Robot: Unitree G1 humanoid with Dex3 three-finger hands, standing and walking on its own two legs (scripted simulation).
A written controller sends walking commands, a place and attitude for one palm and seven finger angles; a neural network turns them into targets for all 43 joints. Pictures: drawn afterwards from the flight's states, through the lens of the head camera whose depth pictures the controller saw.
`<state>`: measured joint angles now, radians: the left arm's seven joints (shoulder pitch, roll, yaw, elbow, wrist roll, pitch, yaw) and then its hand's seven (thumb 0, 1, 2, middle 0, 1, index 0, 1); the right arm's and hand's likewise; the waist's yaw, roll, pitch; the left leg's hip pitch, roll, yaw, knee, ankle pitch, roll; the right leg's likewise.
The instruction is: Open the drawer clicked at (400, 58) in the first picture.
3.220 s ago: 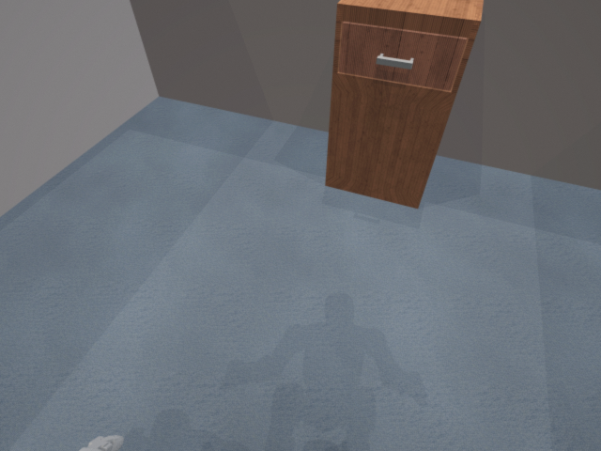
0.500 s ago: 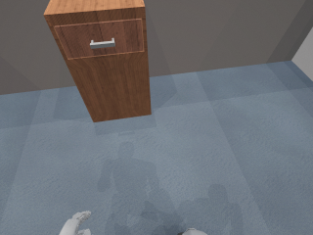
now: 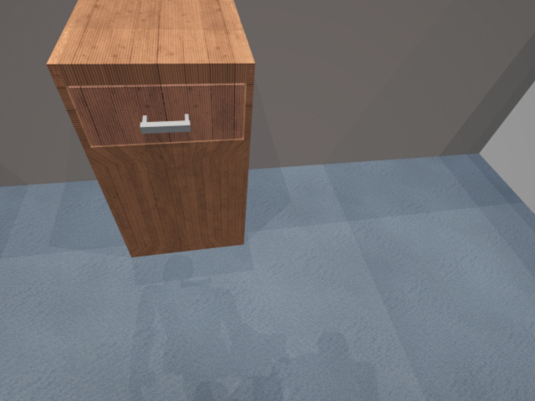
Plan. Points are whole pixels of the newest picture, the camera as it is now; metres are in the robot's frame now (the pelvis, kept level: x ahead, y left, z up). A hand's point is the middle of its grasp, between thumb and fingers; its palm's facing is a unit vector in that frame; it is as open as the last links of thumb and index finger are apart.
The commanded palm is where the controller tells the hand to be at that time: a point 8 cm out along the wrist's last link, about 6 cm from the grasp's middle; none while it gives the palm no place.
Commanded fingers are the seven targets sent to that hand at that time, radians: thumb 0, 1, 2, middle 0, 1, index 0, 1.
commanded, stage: turn to face it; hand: left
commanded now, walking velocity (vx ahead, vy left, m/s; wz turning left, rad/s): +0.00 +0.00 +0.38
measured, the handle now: (166, 122) +0.77 +0.32 -0.07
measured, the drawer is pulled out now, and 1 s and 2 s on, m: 0.00 0.00 0.00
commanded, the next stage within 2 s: take the last steps up to it in 0.38 s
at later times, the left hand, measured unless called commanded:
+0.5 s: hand out of the picture +0.12 +0.17 -0.15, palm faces +0.20 -0.95 -0.24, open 7.3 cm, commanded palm none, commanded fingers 0.00 0.90 0.90 -0.20 -0.30 -0.20 -0.30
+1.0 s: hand out of the picture +0.11 +0.19 -0.16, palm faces +0.25 -0.95 -0.18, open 7.4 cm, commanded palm none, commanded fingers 0.00 0.90 0.90 -0.20 -0.30 -0.20 -0.30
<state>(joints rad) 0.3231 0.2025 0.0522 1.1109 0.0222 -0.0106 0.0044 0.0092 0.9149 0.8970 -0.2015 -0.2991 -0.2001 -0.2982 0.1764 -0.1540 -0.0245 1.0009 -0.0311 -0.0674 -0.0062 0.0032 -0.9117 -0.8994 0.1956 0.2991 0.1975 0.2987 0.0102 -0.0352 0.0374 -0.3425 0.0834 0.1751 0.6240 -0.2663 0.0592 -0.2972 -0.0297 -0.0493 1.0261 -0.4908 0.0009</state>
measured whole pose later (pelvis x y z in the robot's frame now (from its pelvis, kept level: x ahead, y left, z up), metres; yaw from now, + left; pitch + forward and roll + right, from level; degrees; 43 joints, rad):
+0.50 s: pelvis +0.07 -0.02 +0.01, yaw +10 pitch -1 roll +0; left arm 0.18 0.13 0.03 1.01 0.02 -0.02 0.04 0.00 0.93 0.90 -0.20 -0.30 -0.20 -0.30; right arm 0.28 -0.15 -0.05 1.10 -0.01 0.05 -0.01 0.01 -0.91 -0.90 0.20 0.30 0.20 0.30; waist -0.03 0.04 0.03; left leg -0.35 0.02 0.05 0.88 -0.48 -0.02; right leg -0.23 -0.06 -0.15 0.52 -0.27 -0.02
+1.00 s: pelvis +0.14 +0.01 +0.01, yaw +13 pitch +0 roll +0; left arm 0.28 0.17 0.05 1.08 0.03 0.01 -0.02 0.01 0.91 0.90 -0.20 -0.30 -0.20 -0.30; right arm 0.37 -0.13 -0.04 1.11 -0.03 -0.03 -0.01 0.01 -0.91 -0.90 0.20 0.30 0.20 0.30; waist -0.01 0.00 0.03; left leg -0.05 0.05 0.12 0.36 -0.30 -0.01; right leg -0.45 -0.11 -0.10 0.77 -0.31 0.03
